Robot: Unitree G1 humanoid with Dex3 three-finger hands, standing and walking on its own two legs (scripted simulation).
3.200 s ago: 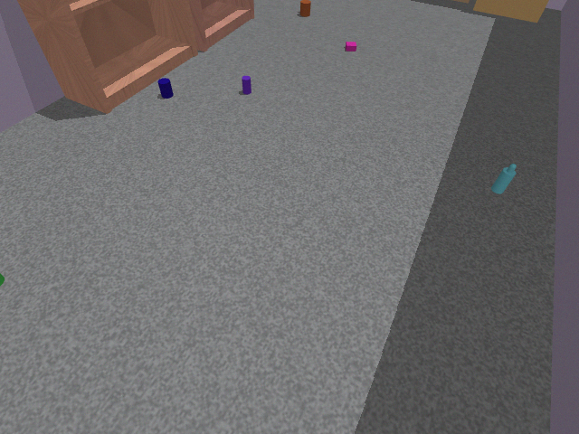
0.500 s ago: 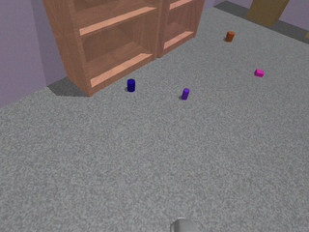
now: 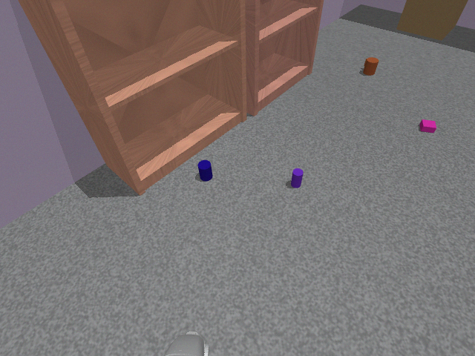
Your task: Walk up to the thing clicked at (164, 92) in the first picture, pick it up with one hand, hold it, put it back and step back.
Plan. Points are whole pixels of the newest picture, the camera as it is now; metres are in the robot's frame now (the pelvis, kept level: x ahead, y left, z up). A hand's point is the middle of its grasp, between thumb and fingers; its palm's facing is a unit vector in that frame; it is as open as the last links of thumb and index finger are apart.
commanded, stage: walk up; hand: left
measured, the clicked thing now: (205, 170) +1.16 +0.25 -0.73
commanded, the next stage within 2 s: none
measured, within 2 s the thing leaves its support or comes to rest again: neither
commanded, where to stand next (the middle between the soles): +0.76 +0.01 m, yaw +1 degrees
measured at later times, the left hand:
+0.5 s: hand (101, 296) +0.26 +0.31 -0.15, palm faces -0.03 -0.95 -0.32, open 7.4 cm
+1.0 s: hand (146, 222) +0.43 +0.24 -0.12, palm faces +0.01 -0.91 -0.41, open 7.4 cm
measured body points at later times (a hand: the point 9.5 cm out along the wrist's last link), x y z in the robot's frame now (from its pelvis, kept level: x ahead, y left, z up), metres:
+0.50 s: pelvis +0.21 +0.04 +0.00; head +0.21 +0.06 +0.44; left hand +0.27 +0.36 -0.13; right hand +0.28 -0.28 -0.10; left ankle +0.22 +0.15 -0.74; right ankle +0.29 -0.12 -0.69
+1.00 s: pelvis +0.38 -0.03 +0.00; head +0.40 -0.06 +0.45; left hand +0.43 +0.29 -0.09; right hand +0.46 -0.35 -0.13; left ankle +0.46 +0.13 -0.68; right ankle +0.40 -0.13 -0.74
